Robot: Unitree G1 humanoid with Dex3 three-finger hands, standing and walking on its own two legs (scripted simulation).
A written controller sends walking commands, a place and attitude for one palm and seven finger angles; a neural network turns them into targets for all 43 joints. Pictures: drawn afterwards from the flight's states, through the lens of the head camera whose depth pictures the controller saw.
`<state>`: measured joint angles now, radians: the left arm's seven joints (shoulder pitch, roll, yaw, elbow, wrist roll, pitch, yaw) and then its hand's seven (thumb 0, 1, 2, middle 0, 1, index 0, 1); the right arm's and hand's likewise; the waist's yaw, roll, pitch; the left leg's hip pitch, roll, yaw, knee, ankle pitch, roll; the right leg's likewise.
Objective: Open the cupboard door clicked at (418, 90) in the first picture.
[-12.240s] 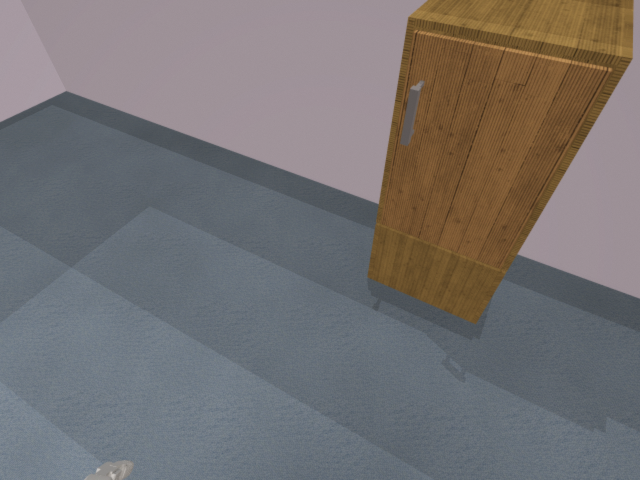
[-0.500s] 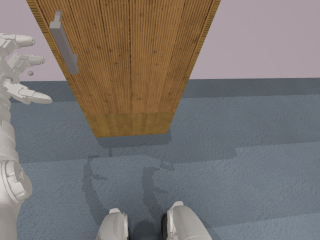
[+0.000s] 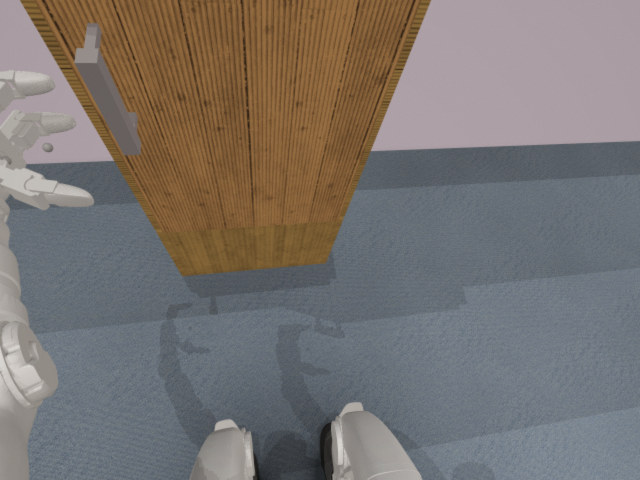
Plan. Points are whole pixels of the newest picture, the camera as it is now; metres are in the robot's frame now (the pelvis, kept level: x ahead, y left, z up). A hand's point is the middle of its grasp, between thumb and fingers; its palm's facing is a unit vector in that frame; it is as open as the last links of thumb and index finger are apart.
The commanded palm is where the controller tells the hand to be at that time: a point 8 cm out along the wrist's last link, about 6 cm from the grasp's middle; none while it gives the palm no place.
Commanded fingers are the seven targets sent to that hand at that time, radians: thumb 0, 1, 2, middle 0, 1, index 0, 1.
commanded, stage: move the hooked fingers beside the handle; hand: left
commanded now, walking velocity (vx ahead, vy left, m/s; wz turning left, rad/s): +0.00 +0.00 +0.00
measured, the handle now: (114, 95) +0.56 +0.21 +0.07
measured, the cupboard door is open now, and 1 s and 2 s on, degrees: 0 0 1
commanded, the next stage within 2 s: slide the fingers in behind the handle in 0.50 s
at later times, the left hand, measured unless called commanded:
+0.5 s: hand (47, 144) +0.49 +0.26 +0.07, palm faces +0.05 -1.00 -0.04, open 14.0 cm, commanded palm +0.47 +0.31 +0.06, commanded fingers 0.00 -0.50 0.30 -0.30 -1.20 -0.30 -1.20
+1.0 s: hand (71, 147) +0.49 +0.24 +0.06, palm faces +0.04 -1.00 -0.03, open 14.0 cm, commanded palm +0.47 +0.28 +0.06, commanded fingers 0.00 -0.50 0.30 -0.30 -1.20 -0.30 -1.20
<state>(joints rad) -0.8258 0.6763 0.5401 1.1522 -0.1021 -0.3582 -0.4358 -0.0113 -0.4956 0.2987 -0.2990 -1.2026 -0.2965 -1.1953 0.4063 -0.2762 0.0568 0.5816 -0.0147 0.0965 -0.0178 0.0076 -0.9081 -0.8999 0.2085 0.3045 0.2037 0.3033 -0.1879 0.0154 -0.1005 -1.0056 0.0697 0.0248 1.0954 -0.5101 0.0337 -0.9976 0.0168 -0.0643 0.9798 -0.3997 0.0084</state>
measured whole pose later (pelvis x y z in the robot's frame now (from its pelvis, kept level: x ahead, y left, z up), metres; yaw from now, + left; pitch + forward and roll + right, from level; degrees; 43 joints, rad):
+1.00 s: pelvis -0.01 +0.00 +0.00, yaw +1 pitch +23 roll -4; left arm -0.85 0.61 0.47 1.14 -0.10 -0.40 -0.36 -0.01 -0.50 0.30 -0.30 -1.20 -0.30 -1.20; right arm 0.37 -0.27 0.05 0.59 -0.02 0.08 -0.02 0.01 -0.91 -0.90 0.21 0.30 0.20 0.30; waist -0.18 0.01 -0.10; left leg -1.01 0.06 0.01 1.12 -0.51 0.03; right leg -1.00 0.01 -0.07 1.01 -0.41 0.00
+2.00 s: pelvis +0.00 -0.01 +0.00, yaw +3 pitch +22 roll -3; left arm -0.85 0.46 0.30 1.16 -0.12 -0.45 -0.20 -0.01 -0.50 0.30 -0.22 -1.22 -0.22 -1.19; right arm 0.36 -0.26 0.02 0.66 -0.03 0.04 0.01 0.01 -0.91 -0.90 0.21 0.30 0.20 0.30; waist -0.13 0.02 -0.11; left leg -0.98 0.04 -0.02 1.10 -0.50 0.01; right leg -0.96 -0.01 -0.11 1.01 -0.43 -0.01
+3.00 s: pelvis -0.01 -0.01 +0.00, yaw +2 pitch +22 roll -3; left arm -0.83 0.52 0.41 1.14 -0.11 -0.43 -0.30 -0.01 -0.50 0.30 -0.30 -1.20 -0.30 -1.20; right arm 0.37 -0.28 0.04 0.62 -0.01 0.06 -0.01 0.01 -0.91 -0.90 0.21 0.30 0.20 0.30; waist -0.16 0.02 -0.11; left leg -0.98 0.05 0.01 1.10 -0.50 0.02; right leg -0.98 0.01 -0.07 1.01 -0.41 0.00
